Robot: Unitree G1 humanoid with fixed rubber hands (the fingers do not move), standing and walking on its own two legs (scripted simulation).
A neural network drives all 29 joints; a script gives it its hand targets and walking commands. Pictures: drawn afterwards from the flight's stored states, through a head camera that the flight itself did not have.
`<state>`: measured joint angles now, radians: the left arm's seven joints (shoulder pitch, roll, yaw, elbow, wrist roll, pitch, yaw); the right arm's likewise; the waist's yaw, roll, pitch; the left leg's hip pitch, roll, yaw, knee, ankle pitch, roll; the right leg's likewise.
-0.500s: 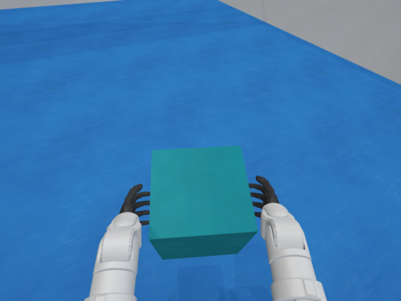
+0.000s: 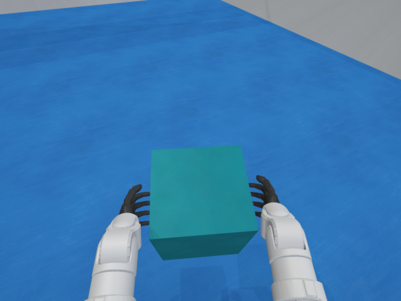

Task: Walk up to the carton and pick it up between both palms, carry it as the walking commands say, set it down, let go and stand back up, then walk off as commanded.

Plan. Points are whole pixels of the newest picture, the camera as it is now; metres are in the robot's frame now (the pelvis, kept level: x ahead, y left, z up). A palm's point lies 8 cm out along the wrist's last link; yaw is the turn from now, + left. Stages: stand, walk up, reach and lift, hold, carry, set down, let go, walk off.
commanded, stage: carry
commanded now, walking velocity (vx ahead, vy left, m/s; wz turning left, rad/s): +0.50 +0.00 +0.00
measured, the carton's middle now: (198, 206) +0.36 +0.01 -0.06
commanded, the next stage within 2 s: none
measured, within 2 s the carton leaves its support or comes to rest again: neither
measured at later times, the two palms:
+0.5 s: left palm (139, 144) +0.45 +0.17 +0.07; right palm (257, 139) +0.47 -0.13 +0.09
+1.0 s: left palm (148, 88) +0.72 +0.19 +0.06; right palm (237, 83) +0.74 -0.10 +0.09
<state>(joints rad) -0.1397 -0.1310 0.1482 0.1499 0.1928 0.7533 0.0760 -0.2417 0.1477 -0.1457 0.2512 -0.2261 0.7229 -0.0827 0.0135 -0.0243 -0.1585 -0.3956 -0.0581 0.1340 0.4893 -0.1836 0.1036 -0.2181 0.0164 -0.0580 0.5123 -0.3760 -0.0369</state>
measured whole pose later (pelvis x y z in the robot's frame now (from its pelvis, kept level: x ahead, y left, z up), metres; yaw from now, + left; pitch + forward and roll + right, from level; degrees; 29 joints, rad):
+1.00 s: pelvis +0.43 +0.03 +0.00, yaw +3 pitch +4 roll +0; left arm -0.23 -0.15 0.14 -0.10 0.17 0.91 0.12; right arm -0.27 0.15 -0.11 -0.08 -0.17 0.89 -0.13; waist -0.03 -0.04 -0.06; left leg -0.42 0.06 0.15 0.52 -0.07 0.01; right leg -0.15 -0.07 -0.18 0.45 -0.37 0.02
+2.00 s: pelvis +0.75 +0.09 +0.00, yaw -3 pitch +5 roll -2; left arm -0.05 -0.13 0.13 -0.03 0.12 0.86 0.14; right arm -0.15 0.13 -0.03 0.02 -0.13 0.85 -0.13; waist -0.01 0.03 -0.06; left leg -0.24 0.08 0.16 0.53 -0.37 0.01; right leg -0.35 -0.01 -0.08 0.71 -0.50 0.00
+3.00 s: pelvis +0.95 +0.12 +0.00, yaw +4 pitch +3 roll -2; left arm -0.22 -0.14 0.15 0.15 0.22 0.76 0.09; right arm -0.21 0.14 -0.14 0.20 -0.23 0.72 -0.07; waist 0.00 -0.03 -0.09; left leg -0.12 0.01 0.14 0.45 -0.39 0.07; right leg -0.45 -0.02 -0.09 0.64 -0.23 -0.04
